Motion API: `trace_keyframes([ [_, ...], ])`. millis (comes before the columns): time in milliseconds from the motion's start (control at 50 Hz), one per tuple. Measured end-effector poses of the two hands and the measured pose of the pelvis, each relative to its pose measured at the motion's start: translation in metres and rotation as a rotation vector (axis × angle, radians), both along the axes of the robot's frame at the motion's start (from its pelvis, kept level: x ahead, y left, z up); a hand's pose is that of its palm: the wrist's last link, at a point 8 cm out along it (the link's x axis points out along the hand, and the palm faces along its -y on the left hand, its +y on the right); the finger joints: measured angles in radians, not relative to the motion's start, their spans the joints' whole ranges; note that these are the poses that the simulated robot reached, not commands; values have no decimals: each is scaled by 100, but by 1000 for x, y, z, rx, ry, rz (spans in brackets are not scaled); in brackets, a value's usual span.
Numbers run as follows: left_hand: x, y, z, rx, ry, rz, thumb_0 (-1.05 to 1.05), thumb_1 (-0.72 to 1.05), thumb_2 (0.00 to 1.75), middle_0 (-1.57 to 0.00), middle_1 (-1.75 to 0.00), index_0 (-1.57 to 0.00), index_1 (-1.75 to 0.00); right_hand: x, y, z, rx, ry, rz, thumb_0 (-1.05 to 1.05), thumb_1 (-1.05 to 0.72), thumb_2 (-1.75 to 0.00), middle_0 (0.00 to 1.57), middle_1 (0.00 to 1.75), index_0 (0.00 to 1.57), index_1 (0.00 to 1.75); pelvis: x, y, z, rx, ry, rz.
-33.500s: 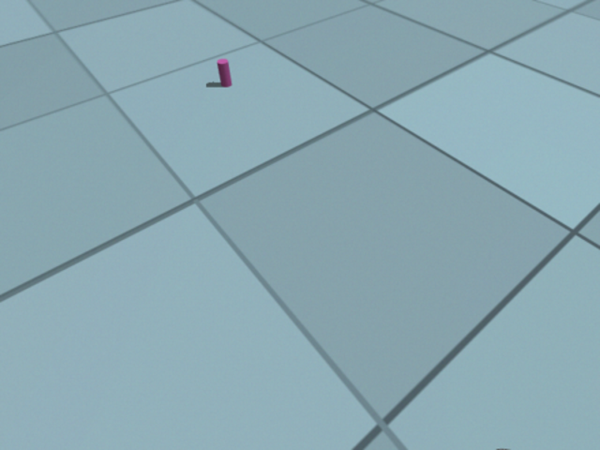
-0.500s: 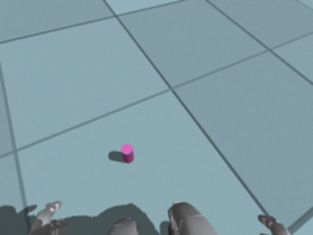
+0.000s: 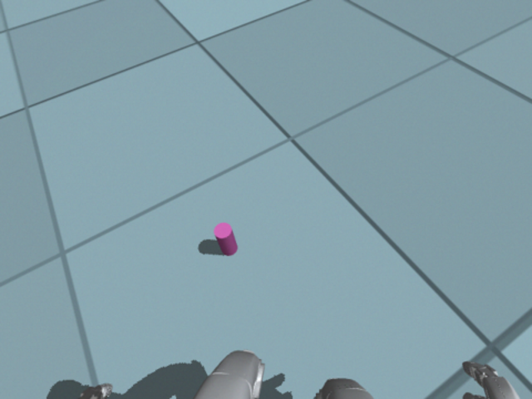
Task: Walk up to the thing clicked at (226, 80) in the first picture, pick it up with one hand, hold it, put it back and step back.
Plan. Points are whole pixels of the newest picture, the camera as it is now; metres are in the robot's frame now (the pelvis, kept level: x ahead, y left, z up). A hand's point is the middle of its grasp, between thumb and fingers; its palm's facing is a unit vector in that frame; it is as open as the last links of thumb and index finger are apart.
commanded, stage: step back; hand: left
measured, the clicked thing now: (226, 239) +0.69 +0.25 -0.69
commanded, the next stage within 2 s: stand in 1.72 s
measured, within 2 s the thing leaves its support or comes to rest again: neither
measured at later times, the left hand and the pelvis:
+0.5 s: hand out of the picture -0.11 +0.25 -0.16, palm faces +0.01 -0.93 -0.38, open 7.4 cm; pelvis -0.18 -0.03 -0.01, yaw +0 degrees
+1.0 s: hand out of the picture -0.24 +0.25 -0.14, palm faces +0.10 -0.91 -0.41, open 7.4 cm; pelvis -0.28 -0.04 +0.00, yaw +5 degrees
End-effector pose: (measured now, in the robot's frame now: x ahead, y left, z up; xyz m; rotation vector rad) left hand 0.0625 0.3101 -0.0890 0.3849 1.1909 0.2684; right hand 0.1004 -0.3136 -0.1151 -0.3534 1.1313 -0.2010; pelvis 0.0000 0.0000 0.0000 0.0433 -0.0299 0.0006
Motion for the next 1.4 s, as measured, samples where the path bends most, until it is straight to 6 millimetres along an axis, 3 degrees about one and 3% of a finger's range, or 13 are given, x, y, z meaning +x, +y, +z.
trace_keyframes([
  [140,-8,7,-5,17,-130,-17,1,90,90,-21,-30,-21,-30,-68,3,-8,-35,112,45,1,-90,-90,20,30,20,30,-51,-1,-9,-35,5,69],
  [240,-36,9,-27,-34,-161,6,1,90,90,-21,-30,-21,-30,-107,15,-3,-44,119,74,1,-90,-90,20,30,20,30,-91,1,-16,-3,-31,74],
  [320,-73,-1,-28,-78,-113,24,1,90,90,-20,-30,-21,-30,-126,14,14,-57,85,82,1,-90,-90,20,30,20,30,-114,-2,-5,-59,-24,81],
  [420,-130,-8,-31,-81,-52,32,1,90,90,-21,-30,-21,-30,-132,1,29,-77,-1,92,1,-90,-90,20,30,20,30,-149,-12,-1,-67,0,44],
  [540,-201,-24,-40,-35,36,5,1,90,90,-21,-30,-21,-30,-150,-26,18,-62,-101,98,1,-90,-90,20,30,20,30,-200,-35,-16,-44,-4,-15],
  [600,-239,-39,-34,-25,57,18,1,90,90,-20,-30,-21,-30,-173,-41,5,-40,-103,71,0,-90,-90,20,30,20,30,-224,-44,-18,-96,-38,7],
  [700,-289,-48,-11,-3,75,55,1,90,89,-21,-30,-21,-30,-227,-47,3,6,-25,32,1,-90,-90,20,30,20,30,-245,-52,-3,-6,-18,-8],
  [820,-305,-37,1,28,7,65,1,89,89,-21,-30,-21,-30,-291,-50,-10,5,106,45,1,-90,-90,20,30,20,30,-268,-50,-2,-28,4,53],
  [920,-312,-19,-9,22,-51,94,1,90,90,-21,-30,-21,-30,-321,-37,-11,-2,177,68,1,-91,-90,20,30,20,30,-280,-43,-8,-9,-13,99],
  [1020,-316,-23,-14,-26,-22,94,1,90,90,-20,-30,-21,-30,-327,-28,3,12,106,48,1,-90,-90,20,30,20,30,-279,-41,0,-24,-22,95],
  [1140,-301,-38,-15,-49,-26,65,1,90,90,-20,-30,-21,-30,-313,-45,10,2,67,49,1,-90,-90,20,30,20,30,-273,-55,1,-25,-19,85],
  [1240,-290,-58,-20,-24,-40,74,1,90,90,-20,-30,-21,-30,-287,-70,-6,-10,71,46,1,-90,-90,20,30,20,30,-259,-72,-11,-58,-26,89],
  [1400,-291,-75,-9,-26,-30,127,1,90,89,-21,-30,-21,-30,-238,-65,-9,8,82,115,1,-91,-90,20,30,20,30,-238,-74,-2,-41,-12,117],
])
